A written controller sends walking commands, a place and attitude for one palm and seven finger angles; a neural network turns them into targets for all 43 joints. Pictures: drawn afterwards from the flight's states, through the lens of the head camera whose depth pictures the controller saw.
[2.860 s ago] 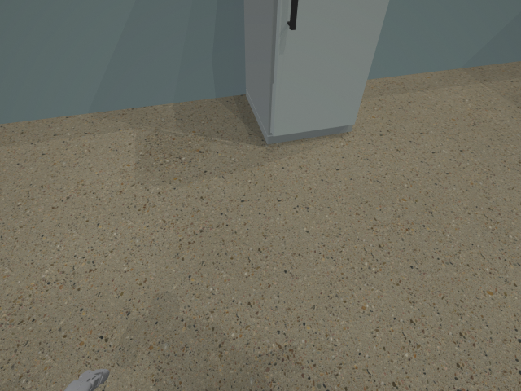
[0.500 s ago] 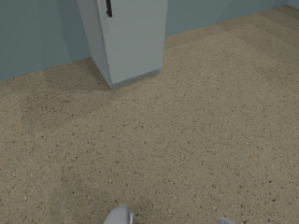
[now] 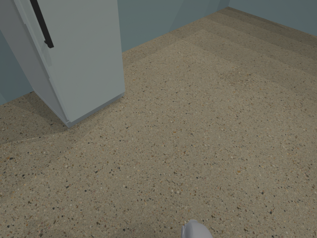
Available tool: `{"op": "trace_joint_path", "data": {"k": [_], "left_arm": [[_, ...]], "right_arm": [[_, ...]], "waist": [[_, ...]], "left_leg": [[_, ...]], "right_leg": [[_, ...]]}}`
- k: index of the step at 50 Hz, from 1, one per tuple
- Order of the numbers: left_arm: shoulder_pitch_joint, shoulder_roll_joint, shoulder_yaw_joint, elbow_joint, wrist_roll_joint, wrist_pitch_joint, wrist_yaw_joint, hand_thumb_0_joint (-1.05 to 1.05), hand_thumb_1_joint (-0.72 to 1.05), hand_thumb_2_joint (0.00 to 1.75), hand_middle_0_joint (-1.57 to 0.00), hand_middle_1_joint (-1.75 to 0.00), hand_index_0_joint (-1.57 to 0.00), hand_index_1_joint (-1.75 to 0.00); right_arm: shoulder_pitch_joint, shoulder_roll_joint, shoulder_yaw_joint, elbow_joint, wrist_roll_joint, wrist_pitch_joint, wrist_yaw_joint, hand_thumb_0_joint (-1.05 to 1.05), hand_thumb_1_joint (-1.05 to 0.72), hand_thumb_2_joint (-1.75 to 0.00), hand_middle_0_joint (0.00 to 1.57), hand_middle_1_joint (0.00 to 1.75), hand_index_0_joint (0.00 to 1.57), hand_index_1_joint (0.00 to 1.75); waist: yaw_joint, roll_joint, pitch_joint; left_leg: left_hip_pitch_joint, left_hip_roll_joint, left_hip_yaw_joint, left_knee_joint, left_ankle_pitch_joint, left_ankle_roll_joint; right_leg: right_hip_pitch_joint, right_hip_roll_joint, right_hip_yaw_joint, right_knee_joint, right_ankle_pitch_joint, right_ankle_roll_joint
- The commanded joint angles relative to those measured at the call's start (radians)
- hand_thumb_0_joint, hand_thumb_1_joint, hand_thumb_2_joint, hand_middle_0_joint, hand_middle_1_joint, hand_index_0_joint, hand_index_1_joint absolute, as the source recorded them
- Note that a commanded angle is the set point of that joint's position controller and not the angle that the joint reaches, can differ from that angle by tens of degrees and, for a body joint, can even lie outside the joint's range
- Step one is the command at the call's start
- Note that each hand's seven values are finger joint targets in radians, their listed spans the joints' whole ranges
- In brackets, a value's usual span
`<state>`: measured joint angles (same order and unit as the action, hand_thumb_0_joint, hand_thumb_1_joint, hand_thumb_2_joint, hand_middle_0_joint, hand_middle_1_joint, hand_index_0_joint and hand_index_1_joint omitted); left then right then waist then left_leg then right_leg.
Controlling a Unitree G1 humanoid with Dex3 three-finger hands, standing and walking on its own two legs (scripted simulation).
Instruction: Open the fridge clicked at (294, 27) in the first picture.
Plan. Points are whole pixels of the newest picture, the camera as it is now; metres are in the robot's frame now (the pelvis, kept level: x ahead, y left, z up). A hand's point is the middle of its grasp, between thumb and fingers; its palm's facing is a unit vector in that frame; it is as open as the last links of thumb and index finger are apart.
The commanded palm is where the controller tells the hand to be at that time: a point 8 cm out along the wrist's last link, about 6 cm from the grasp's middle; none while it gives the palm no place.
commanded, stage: walk to a spot facing it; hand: left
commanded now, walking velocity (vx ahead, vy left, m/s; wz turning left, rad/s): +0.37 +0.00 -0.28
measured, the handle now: out of the picture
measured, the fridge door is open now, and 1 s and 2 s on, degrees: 0 0 0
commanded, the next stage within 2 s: turn to face it in 1.20 s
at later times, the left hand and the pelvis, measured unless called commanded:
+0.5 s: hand (116, 201) +0.26 +0.13 -0.17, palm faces -0.04 -0.97 -0.23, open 7.2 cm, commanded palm none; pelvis +0.22 -0.05 +0.00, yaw -5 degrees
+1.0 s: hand (117, 145) +0.48 +0.17 -0.18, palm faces -0.08 -0.98 -0.17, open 7.4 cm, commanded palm none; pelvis +0.43 -0.01 +0.00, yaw -10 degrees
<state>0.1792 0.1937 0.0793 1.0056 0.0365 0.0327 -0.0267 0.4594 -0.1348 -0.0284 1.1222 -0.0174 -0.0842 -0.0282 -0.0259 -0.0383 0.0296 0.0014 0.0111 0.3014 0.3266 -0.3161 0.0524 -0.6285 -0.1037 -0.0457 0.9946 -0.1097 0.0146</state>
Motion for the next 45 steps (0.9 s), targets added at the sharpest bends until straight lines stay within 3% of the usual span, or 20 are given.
{"op": "trace_joint_path", "data": {"k": [1,6,8,9,10,11,12,13,15,17,20,25,32,34,35,36,37,38,41,45], "left_arm": [[-0.152,-0.012,-0.019,-0.090,-0.004,-0.036,-0.009,0.00,0.90,0.90,-0.20,-0.30,-0.20,-0.30],[-0.108,-0.011,-0.024,-0.072,-0.006,-0.055,0.001,0.00,0.90,0.90,-0.20,-0.30,-0.20,-0.30],[0.067,0.020,-0.013,-0.015,-0.002,-0.068,0.010,0.00,0.90,0.90,-0.20,-0.30,-0.20,-0.30],[0.209,0.065,0.005,0.030,0.002,-0.081,0.014,0.00,0.90,0.90,-0.20,-0.30,-0.20,-0.30],[0.337,0.167,0.031,0.062,0.000,-0.092,0.027,0.00,0.90,0.90,-0.20,-0.30,-0.20,-0.30],[0.387,0.227,0.040,0.080,-0.022,-0.093,0.034,0.00,0.90,0.90,-0.20,-0.30,-0.20,-0.30],[0.330,0.212,0.038,0.064,-0.034,-0.084,0.044,0.00,0.90,0.90,-0.20,-0.30,-0.20,-0.30],[0.244,0.167,0.026,0.049,-0.031,-0.091,0.045,0.00,0.90,0.90,-0.20,-0.30,-0.20,-0.30],[0.140,0.070,-0.007,0.038,-0.029,-0.098,0.045,0.00,0.90,0.90,-0.20,-0.30,-0.20,-0.30],[0.126,0.016,-0.012,0.033,-0.015,-0.115,0.049,0.00,0.90,0.90,-0.20,-0.30,-0.20,-0.30],[0.139,0.033,-0.017,0.035,-0.016,-0.123,0.043,0.00,0.90,0.90,-0.20,-0.30,-0.20,-0.30],[0.214,0.049,-0.020,0.064,-0.018,-0.132,0.038,0.00,0.90,0.90,-0.20,-0.30,-0.20,-0.30],[0.303,0.098,-0.014,0.104,-0.011,-0.124,0.048,0.00,0.90,0.90,-0.20,-0.30,-0.20,-0.30],[0.291,0.108,-0.013,0.106,-0.013,-0.122,0.048,0.00,0.90,0.90,-0.20,-0.30,-0.20,-0.30],[0.273,0.114,-0.012,0.107,-0.018,-0.120,0.047,0.00,0.90,0.90,-0.20,-0.30,-0.20,-0.30],[0.277,0.089,-0.013,0.100,-0.026,-0.120,0.044,0.00,0.90,0.90,-0.20,-0.30,-0.20,-0.30],[0.319,0.022,-0.023,0.081,-0.035,-0.118,0.034,0.00,0.90,0.90,-0.20,-0.30,-0.20,-0.30],[0.261,0.041,-0.025,0.052,-0.029,-0.122,0.034,0.00,0.90,0.90,-0.20,-0.30,-0.20,-0.30],[0.146,0.017,-0.011,0.051,-0.015,-0.100,0.021,0.00,0.90,0.90,-0.20,-0.30,-0.20,-0.30],[0.224,-0.046,-0.007,0.063,-0.004,-0.050,0.016,0.00,0.90,0.90,-0.20,-0.30,-0.20,-0.30]], "right_arm": [[0.146,-0.106,-0.018,0.002,-0.012,-0.015,-0.009,0.00,-0.90,-0.90,0.20,0.30,0.20,0.30],[0.161,-0.119,-0.017,0.031,-0.013,0.000,-0.008,0.00,-0.90,-0.90,0.20,0.30,0.20,0.30],[0.124,-0.139,-0.021,0.023,-0.005,0.004,-0.006,0.00,-0.90,-0.90,0.20,0.30,0.20,0.30],[0.088,-0.140,-0.024,0.008,0.003,0.003,0.000,0.00,-0.90,-0.90,0.20,0.30,0.20,0.30],[0.098,-0.089,-0.018,-0.019,0.018,-0.001,0.011,0.00,-0.90,-0.90,0.20,0.30,0.20,0.30],[0.076,-0.061,-0.014,-0.046,0.020,-0.005,0.007,0.00,-0.90,-0.90,0.20,0.30,0.20,0.30],[-0.011,-0.090,-0.027,-0.064,0.019,0.004,0.004,0.00,-0.90,-0.90,0.20,0.30,0.20,0.30],[-0.044,-0.068,-0.032,-0.063,0.010,0.007,0.014,0.00,-0.90,-0.90,0.20,0.30,0.20,0.30],[-0.035,-0.023,-0.027,-0.047,-0.001,0.037,0.013,0.00,-0.90,-0.90,0.20,0.30,0.20,0.30],[0.027,0.007,-0.030,-0.029,-0.011,0.055,0.018,0.00,-0.90,-0.90,0.20,0.30,0.20,0.30],[-0.010,-0.005,-0.034,-0.051,-0.013,0.068,0.030,0.00,-0.90,-0.90,0.20,0.30,0.20,0.30],[-0.218,-0.043,-0.034,-0.125,-0.012,0.057,0.049,0.00,-0.90,-0.90,0.20,0.30,0.20,0.30],[-0.396,-0.072,-0.024,-0.191,-0.007,0.033,0.063,0.00,-0.90,-0.90,0.20,0.30,0.20,0.30],[-0.320,-0.092,-0.029,-0.167,-0.010,0.024,0.052,0.00,-0.90,-0.90,0.20,0.30,0.20,0.30],[-0.190,-0.114,-0.037,-0.125,-0.013,0.019,0.042,0.00,-0.90,-0.90,0.20,0.30,0.20,0.30],[-0.040,-0.178,-0.052,-0.081,-0.021,0.013,0.031,0.00,-0.90,-0.90,0.20,0.30,0.20,0.30],[0.086,-0.308,-0.083,-0.056,-0.029,0.010,0.022,0.00,-0.90,-0.90,0.20,0.30,0.20,0.30],[0.123,-0.316,-0.081,-0.048,-0.013,0.020,0.017,0.00,-0.90,-0.90,0.20,0.30,0.20,0.30],[-0.099,-0.167,-0.045,-0.090,-0.009,0.010,0.014,0.00,-0.90,-0.90,0.20,0.30,0.20,0.30],[-0.145,-0.095,-0.035,-0.086,-0.007,-0.005,0.009,0.00,-0.90,-0.90,0.20,0.30,0.20,0.30]], "waist": [[-0.049,0.131,0.121],[-0.012,0.176,0.075],[0.071,0.175,-0.024],[0.142,0.142,-0.102],[0.180,-0.053,-0.228],[0.154,-0.136,-0.290],[0.153,0.002,-0.176],[0.121,0.013,-0.076],[0.035,0.046,0.067],[-0.011,0.032,0.068],[-0.018,-0.042,0.067],[0.027,-0.081,0.111],[0.076,-0.028,0.083],[0.028,-0.019,0.040],[-0.030,-0.003,-0.034],[-0.089,0.075,-0.134],[-0.111,0.330,-0.257],[-0.119,0.315,-0.256],[-0.039,0.123,0.016],[0.043,0.143,0.064]], "left_leg": [[0.078,0.307,-0.145,-0.116,0.546,0.042],[0.122,0.315,-0.067,0.038,0.960,0.043],[0.071,0.293,-0.032,0.253,1.074,0.012],[-0.090,0.276,-0.016,0.456,0.928,-0.015],[-0.386,0.172,0.002,0.759,0.389,-0.055],[-0.598,0.038,-0.097,1.049,-0.254,-0.082],[-0.635,0.082,-0.232,1.118,-0.207,-0.049],[-0.628,0.136,-0.255,1.082,-0.084,-0.048],[-0.551,0.178,-0.274,0.995,0.002,-0.055],[-0.503,0.176,-0.265,0.917,0.047,-0.065],[-0.546,0.175,-0.246,0.809,0.112,-0.087],[-0.645,0.174,-0.230,0.609,0.190,-0.101],[-0.561,0.120,-0.170,0.325,0.123,-0.064],[-0.402,0.069,-0.129,0.251,0.093,-0.041],[-0.222,0.036,-0.108,0.188,0.145,-0.030],[0.060,0.119,-0.201,0.159,0.215,0.005],[0.307,0.404,-0.567,0.125,0.263,0.107],[0.297,0.506,-0.704,0.002,0.289,0.164],[-0.085,0.417,-0.486,-0.103,0.086,0.094],[-0.270,0.330,-0.261,-0.166,0.072,0.055]], "right_leg": [[-0.091,0.009,-0.067,-0.195,-0.048,-0.027],[0.100,0.099,-0.153,-0.338,-0.168,-0.091],[0.344,0.147,-0.179,-0.420,-0.130,-0.118],[0.600,0.099,-0.119,-0.467,-0.033,-0.146],[0.894,-0.160,0.219,-0.504,0.030,-0.242],[1.009,-0.341,0.564,-0.603,0.242,-0.354],[0.873,-0.349,0.512,-0.669,0.187,-0.360],[0.701,-0.287,0.375,-0.696,0.130,-0.290],[0.402,-0.226,0.253,-0.782,-0.013,-0.212],[0.319,-0.167,0.153,-0.813,-0.019,-0.184],[0.330,-0.124,0.089,-0.830,-0.022,-0.179],[0.439,-0.120,0.084,-0.831,0.036,-0.181],[0.638,-0.158,0.081,-0.734,0.275,-0.164],[0.634,-0.144,0.051,-0.599,0.478,-0.150],[0.593,-0.106,0.005,-0.449,0.530,-0.123],[0.433,-0.058,-0.026,-0.236,0.399,-0.082],[0.157,0.079,-0.095,0.086,-0.140,-0.035],[0.050,0.104,-0.005,0.284,-0.450,-0.045],[0.011,-0.020,0.050,0.322,-0.260,-0.044],[0.083,-0.041,0.031,0.220,-0.142,-0.020]]}}
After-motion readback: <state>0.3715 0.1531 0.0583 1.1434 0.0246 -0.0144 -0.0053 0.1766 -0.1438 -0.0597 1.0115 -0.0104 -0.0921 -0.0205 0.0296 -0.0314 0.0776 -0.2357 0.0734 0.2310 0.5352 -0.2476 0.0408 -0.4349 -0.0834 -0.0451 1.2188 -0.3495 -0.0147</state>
